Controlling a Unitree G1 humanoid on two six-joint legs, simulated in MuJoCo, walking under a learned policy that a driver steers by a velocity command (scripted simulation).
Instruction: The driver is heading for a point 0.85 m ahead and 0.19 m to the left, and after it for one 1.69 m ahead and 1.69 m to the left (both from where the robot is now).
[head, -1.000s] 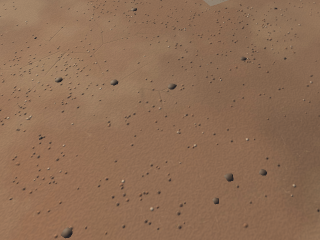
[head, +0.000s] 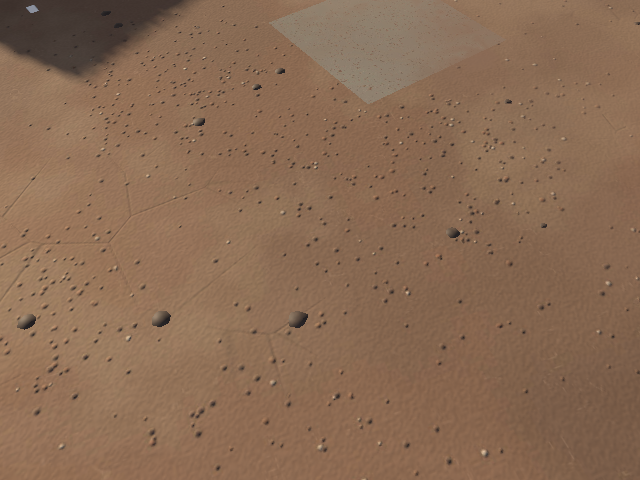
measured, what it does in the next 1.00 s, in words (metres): walks ahead: left foot, then right foot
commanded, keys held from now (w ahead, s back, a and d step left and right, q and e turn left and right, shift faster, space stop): w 0.60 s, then no key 0.14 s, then q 0.26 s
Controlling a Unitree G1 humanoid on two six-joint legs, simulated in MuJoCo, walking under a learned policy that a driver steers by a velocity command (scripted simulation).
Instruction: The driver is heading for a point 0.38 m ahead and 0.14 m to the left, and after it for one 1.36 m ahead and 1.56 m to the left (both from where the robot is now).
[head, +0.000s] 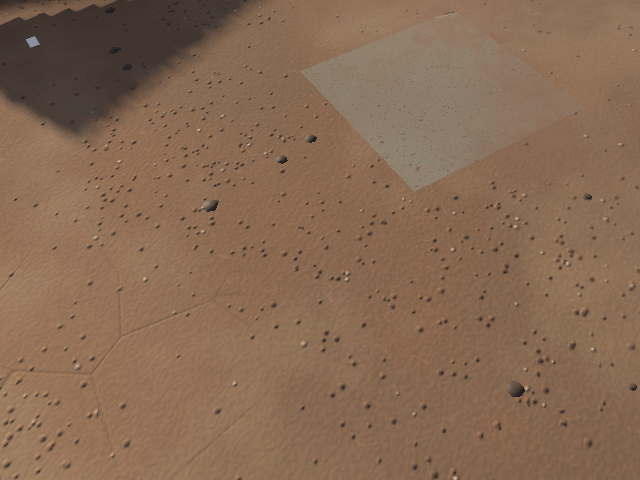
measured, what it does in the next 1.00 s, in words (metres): walks ahead, turning left: left foot, then right foot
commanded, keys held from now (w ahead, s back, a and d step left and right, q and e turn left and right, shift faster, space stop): q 0.44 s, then w+q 0.12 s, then w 0.44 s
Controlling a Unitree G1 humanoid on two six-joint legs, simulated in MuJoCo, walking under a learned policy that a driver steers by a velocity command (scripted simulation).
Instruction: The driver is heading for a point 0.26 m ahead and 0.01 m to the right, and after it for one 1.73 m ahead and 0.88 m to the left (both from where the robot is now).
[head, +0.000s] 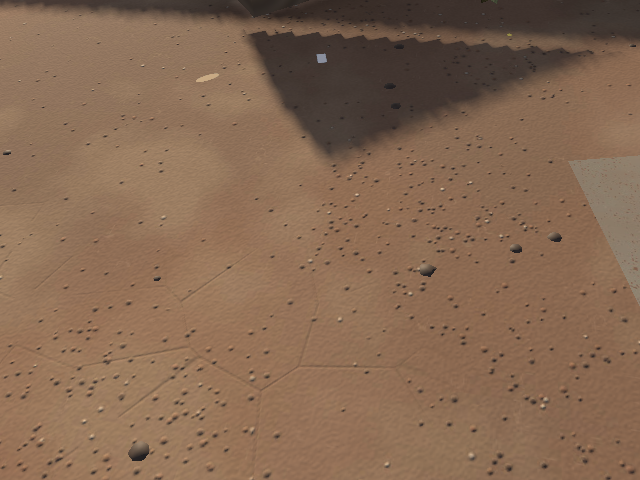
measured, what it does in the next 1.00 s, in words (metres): walks ahead, turning left: left foot, then right foot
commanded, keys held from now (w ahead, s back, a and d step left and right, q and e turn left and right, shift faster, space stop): w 0.02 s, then w+q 0.98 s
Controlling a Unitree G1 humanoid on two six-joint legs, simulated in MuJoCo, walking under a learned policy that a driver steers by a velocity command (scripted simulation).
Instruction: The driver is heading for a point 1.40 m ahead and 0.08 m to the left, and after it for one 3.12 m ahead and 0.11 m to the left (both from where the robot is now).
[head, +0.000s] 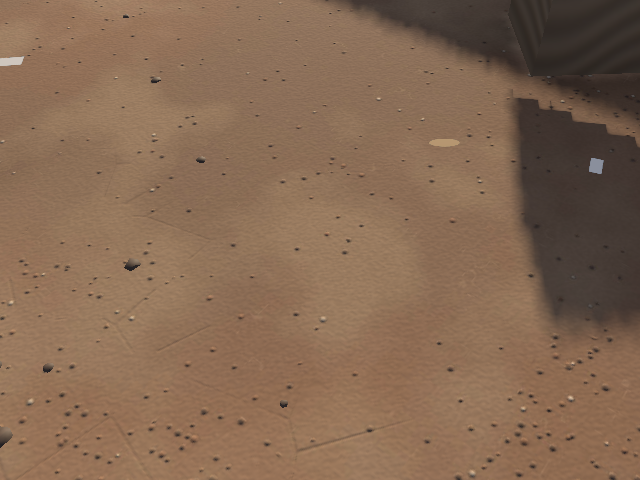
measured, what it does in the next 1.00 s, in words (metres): walks ahead: left foot, then right foot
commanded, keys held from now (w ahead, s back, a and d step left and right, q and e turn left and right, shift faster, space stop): w+q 0.18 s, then w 0.82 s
